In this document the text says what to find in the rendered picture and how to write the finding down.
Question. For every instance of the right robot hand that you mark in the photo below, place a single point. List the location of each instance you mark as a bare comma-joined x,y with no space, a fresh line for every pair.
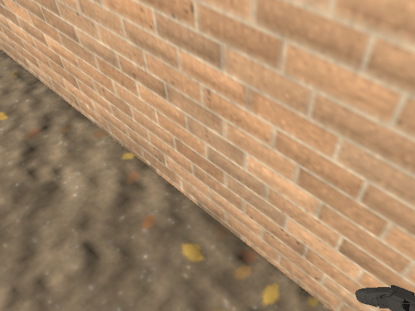
394,298

